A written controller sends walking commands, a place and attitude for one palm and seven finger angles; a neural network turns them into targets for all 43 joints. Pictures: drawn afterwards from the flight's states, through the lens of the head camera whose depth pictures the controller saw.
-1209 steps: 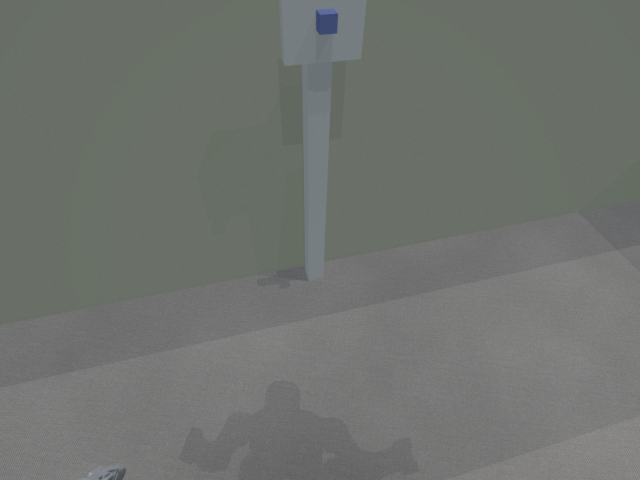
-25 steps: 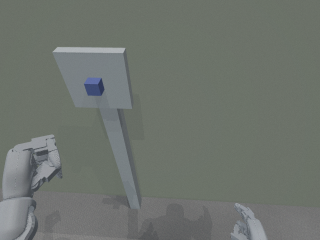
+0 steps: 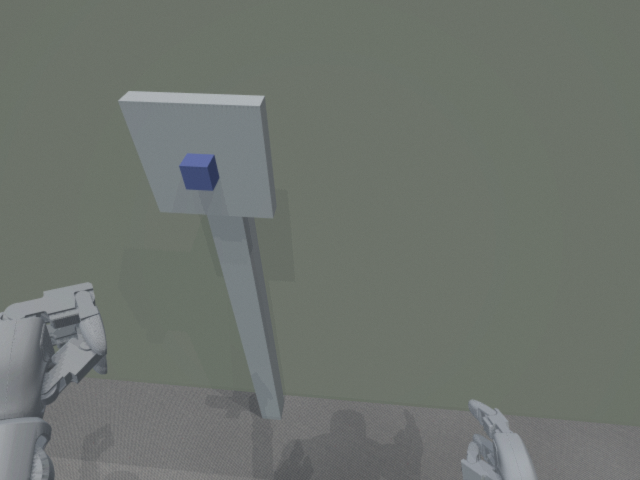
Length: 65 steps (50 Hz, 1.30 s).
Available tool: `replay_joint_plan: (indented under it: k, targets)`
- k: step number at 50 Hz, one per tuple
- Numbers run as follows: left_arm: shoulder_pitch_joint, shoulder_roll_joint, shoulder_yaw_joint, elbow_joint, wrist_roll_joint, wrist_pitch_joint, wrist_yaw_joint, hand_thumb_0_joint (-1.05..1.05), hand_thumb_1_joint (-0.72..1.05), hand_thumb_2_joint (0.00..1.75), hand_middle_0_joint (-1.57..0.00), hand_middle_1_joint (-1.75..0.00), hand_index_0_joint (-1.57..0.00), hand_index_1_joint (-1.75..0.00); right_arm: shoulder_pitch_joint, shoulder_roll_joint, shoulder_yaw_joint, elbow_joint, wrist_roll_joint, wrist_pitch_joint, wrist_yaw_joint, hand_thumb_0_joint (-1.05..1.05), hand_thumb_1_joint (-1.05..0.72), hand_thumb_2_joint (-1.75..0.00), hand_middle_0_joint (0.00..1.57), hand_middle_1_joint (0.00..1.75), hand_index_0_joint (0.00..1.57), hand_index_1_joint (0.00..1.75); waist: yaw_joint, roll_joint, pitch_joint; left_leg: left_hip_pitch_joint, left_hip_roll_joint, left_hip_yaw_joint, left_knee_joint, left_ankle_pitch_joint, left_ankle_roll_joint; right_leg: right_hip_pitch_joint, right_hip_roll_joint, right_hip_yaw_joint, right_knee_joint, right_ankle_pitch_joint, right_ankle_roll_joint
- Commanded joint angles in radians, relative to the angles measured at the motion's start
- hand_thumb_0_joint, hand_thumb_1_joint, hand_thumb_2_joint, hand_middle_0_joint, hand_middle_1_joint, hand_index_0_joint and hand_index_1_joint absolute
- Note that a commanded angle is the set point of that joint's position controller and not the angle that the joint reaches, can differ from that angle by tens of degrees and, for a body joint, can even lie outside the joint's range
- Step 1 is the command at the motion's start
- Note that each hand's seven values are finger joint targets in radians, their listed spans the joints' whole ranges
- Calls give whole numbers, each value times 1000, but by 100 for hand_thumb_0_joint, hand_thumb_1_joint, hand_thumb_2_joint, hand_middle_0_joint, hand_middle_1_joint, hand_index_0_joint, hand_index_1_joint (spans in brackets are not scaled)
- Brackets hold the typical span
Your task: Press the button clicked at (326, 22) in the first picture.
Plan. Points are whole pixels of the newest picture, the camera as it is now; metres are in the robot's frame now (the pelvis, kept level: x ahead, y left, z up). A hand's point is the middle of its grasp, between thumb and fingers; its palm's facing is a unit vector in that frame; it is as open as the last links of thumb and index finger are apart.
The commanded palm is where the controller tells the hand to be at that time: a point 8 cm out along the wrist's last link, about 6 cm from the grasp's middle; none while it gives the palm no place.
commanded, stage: step back with the hand held close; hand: left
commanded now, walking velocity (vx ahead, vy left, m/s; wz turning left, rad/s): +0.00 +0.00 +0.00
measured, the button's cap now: (200, 170) +0.44 +0.23 +0.18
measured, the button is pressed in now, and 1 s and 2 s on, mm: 0 0 0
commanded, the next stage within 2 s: stop stepping back and stand still in 1.22 s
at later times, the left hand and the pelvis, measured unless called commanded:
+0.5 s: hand (100, 359) +0.17 +0.23 +0.15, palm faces +0.26 -0.83 -0.49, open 3.1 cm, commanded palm +0.11 +0.28 +0.17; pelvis -0.03 +0.01 +0.00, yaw -3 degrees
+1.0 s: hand out of the picture +0.05 +0.27 +0.16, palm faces +0.43 -0.80 -0.42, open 3.1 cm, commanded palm -0.01 +0.31 +0.17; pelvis -0.13 +0.03 -0.03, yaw +2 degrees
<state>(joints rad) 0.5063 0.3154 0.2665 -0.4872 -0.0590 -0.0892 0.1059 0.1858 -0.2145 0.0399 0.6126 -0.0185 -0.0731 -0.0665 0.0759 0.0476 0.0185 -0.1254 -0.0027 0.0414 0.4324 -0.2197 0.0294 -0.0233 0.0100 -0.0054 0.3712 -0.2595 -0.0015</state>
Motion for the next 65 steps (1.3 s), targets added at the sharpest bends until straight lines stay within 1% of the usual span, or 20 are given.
replay_joint_plan:
  k: [1,5,6,9,14,22,34,42,44,47,50,51,52,53,54,56,59,63,64,65]
  targets:
    - [-64,163,117,-217,-3,-69,16,0,90,90,-130,-150,-130,-150,-139,-110,-48,-160,2,-59,-13,0,-90,-90,20,30,20,30,-2,-11,-49,79,38,-45,-64,162,-13,-108,5,6,-79,152,-24]
    - [-81,171,133,-180,-4,-69,19,0,90,90,-130,-150,-130,-150,-134,-107,-48,-150,4,-53,-16,0,-90,-90,20,30,20,30,-7,12,-33,79,38,-40,-67,145,-14,-122,3,6,-85,134,-23]
    - [-235,337,298,-239,-4,-115,27,0,90,90,-130,-150,-130,-150,-118,-118,-35,-210,22,-30,-11,0,-90,-90,20,30,20,30,-38,66,69,-4,46,-57,-57,48,3,-212,-36,101,-132,150,-22]
    - [0,160,136,-150,3,-120,-3,0,90,90,-130,-150,-130,-150,-117,-125,-58,-195,15,-4,-3,0,-90,-90,20,30,20,30,-53,-50,-28,24,51,-46,3,106,15,-247,-76,128,-125,232,-14]
    - [57,204,165,-222,9,-126,9,0,90,90,-130,-150,-130,-150,-103,-130,-77,-226,23,23,-9,0,-90,-90,20,30,20,30,-53,-39,-177,61,83,-36,9,337,17,-186,-66,82,-14,424,9]
    - [136,244,226,-270,2,-147,30,0,90,90,-130,-150,-130,-150,-96,-124,-89,-259,34,48,-13,0,-90,-90,20,30,20,30,-56,9,-196,-23,104,-53,12,378,14,-175,-58,80,66,414,8]
    - [87,211,211,-275,37,-203,57,0,90,90,-130,-150,-130,-150,-62,-147,-94,-259,29,-18,-17,0,-90,-90,20,30,20,30,-76,29,-36,-386,139,-155,-108,-370,52,-211,-26,114,71,-141,-1]
    - [81,212,246,-296,47,-228,65,0,90,90,-130,-150,-130,-150,-46,-138,-96,-231,18,-71,-20,0,-90,-90,20,30,20,30,-71,59,-93,-490,160,-195,-134,-464,66,-120,3,115,197,-93,-8]
    - [71,206,234,-287,45,-225,64,0,90,90,-130,-150,-130,-150,-40,-131,-98,-225,18,-71,-16,0,-90,-90,20,30,20,30,-75,-10,-65,-446,118,-155,-50,-438,45,-228,-27,166,121,-171,-34]
    - [28,213,208,-295,39,-232,75,0,90,90,-130,-150,-130,-150,-12,-119,-97,-179,12,-63,-8,0,-90,-90,20,30,20,30,-93,-184,-65,-152,23,-85,302,-245,-11,-588,-201,336,-82,-263,-116]
    - [-7,230,202,-319,43,-231,85,0,90,90,-130,-150,-130,-150,-6,-114,-93,-163,15,-46,-1,0,-90,-90,20,30,20,30,-109,-226,-87,-11,40,-123,345,-195,-4,-715,-231,267,-30,-238,-97]
    - [-13,241,211,-337,43,-234,86,0,90,90,-130,-150,-130,-150,-15,-126,-94,-166,12,-42,-7,0,-90,-90,20,30,20,30,-112,-122,-72,-3,68,-154,256,-219,9,-754,-170,216,46,-264,-71]
    - [-22,244,217,-372,41,-246,86,0,90,90,-130,-150,-130,-150,-25,-142,-89,-182,13,-44,-13,0,-90,-90,20,30,20,30,-111,48,-36,-96,163,-294,87,-380,44,-768,-84,155,217,-344,-37]
    - [-27,235,245,-399,40,-254,91,0,90,90,-130,-150,-130,-150,-73,-153,-86,-200,1,-68,-21,0,-90,-90,20,30,20,30,-99,323,-65,-411,352,-533,-276,-675,113,-496,82,40,625,-316,15]
    - [-60,282,289,-422,39,-254,95,0,90,90,-130,-150,-130,-150,-66,-118,-92,-184,-8,-91,-19,0,-90,-90,20,30,20,30,-86,288,-135,-561,409,-553,-381,-625,112,-303,115,63,949,-311,14]
    - [-80,314,311,-424,17,-269,82,0,90,90,-130,-150,-130,-150,-74,-117,-116,-160,7,-105,1,0,-90,-90,20,30,20,30,-68,114,-178,-451,339,-317,-260,-397,72,-306,105,54,1000,-286,16]
    - [31,207,233,-303,-6,-231,73,0,90,90,-130,-150,-130,-150,-107,-105,-113,-148,23,-103,33,0,-90,-90,20,30,20,30,-60,227,-144,-457,287,-131,-324,-457,-1,-223,114,-89,840,-309,1]
    - [-3,250,226,-340,-24,-229,51,0,90,90,-130,-150,-130,-150,-85,-81,-93,-138,14,-102,41,0,-90,-90,20,30,20,30,-48,200,-184,-268,235,-34,-285,-318,-124,-133,91,-156,231,-401,-61]
    - [-32,263,220,-356,-19,-240,46,0,90,90,-130,-150,-130,-150,-68,-75,-96,-124,17,-98,40,0,-90,-90,20,30,20,30,-48,42,-185,-122,139,77,25,-217,-158,-281,-37,-27,-57,-384,-113]
    - [-39,297,231,-370,-5,-251,47,0,90,90,-130,-150,-130,-150,-57,-71,-104,-95,26,-89,39,0,-90,-90,20,30,20,30,-51,-274,-123,-49,38,42,585,-173,-168,-593,-324,391,-254,-333,-202]
